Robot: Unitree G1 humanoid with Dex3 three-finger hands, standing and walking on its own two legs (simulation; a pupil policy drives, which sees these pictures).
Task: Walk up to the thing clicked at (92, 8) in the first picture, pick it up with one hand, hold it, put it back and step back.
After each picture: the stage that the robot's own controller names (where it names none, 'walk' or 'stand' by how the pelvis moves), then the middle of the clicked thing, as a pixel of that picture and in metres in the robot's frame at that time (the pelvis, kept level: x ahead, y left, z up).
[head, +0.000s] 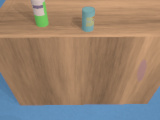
stand; (88, 19) +0.77 +0.00 +0.03
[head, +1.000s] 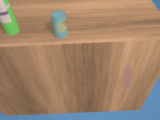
rise first; (59, 24) +0.67 +0.15 +0.06
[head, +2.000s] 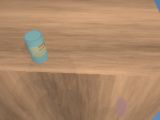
rise first; (36, 46) +0.49 +0.22 +0.06
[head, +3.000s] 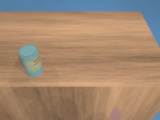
stand; (31, 61) +0.45 +0.22 +0.04
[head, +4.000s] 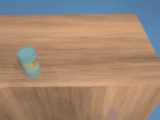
stand; (30, 62) +0.46 +0.23 +0.03
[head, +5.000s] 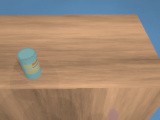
stand; (30, 64) +0.46 +0.23 +0.03
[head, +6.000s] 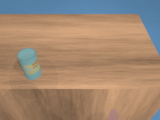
stand; (30, 64) +0.45 +0.23 +0.03
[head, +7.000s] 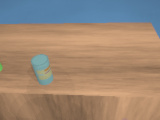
rise first; (42, 70) +0.44 +0.21 +0.03
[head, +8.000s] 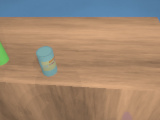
go down; (47, 61) +0.47 +0.20 +0.03
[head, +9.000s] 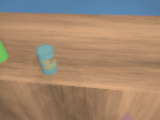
go down; (47, 60) +0.47 +0.20 +0.04
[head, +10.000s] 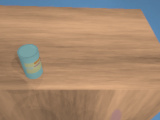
go down; (31, 62) +0.44 +0.19 +0.05
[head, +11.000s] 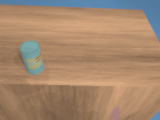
close in; (32, 58) +0.46 +0.19 +0.05
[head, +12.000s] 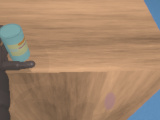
close; (15, 44) +0.47 +0.21 +0.08
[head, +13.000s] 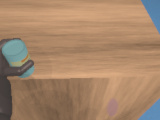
lift; (19, 59) +0.42 +0.20 +0.08
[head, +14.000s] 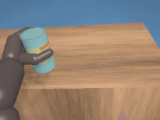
lift; (39, 50) +0.35 +0.14 +0.23
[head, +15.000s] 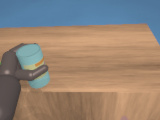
hold; (34, 66) +0.33 +0.16 +0.18
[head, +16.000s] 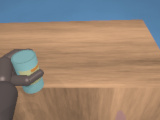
hold; (28, 72) +0.33 +0.18 +0.16
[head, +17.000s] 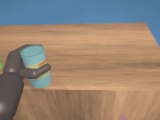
crouch; (37, 67) +0.35 +0.16 +0.16
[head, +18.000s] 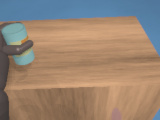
crouch; (19, 44) +0.42 +0.20 +0.19
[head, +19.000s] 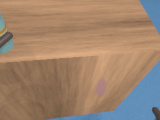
lower; out of the picture +0.50 +0.21 +0.11
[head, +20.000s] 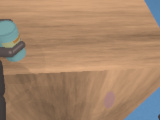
lower; (10, 42) +0.47 +0.21 +0.10
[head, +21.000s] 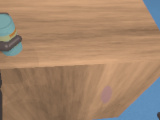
lower; (6, 36) +0.49 +0.21 +0.10
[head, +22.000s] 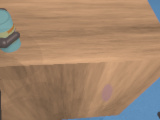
lower; (4, 32) +0.49 +0.21 +0.10
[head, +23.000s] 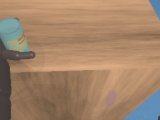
open; (14, 39) +0.47 +0.20 +0.10
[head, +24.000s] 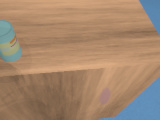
sink last; (6, 42) +0.47 +0.20 +0.09
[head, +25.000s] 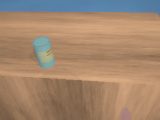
sink last; (44, 52) +0.49 +0.21 +0.08
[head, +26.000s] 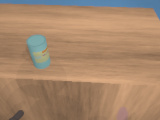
stand; (39, 52) +0.47 +0.19 +0.08
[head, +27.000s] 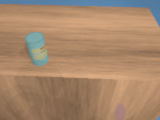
stand; (37, 49) +0.49 +0.19 +0.09
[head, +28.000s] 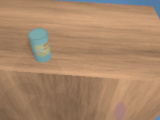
stand; (40, 46) +0.49 +0.19 +0.08
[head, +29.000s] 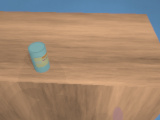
walk; (39, 57) +0.49 +0.20 +0.03
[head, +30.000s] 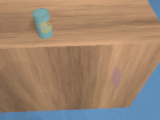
walk; (43, 24) +0.62 +0.21 +0.05
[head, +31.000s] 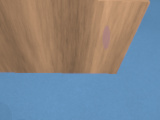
walk; out of the picture +0.95 +0.18 +0.06
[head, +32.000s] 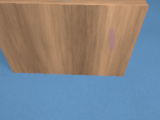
stand; out of the picture +1.08 +0.17 +0.05
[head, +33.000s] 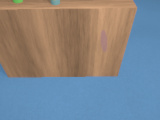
stand; out of the picture +1.09 +0.21 +0.03
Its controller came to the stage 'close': yes
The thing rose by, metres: 0.20
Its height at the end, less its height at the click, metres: +0.00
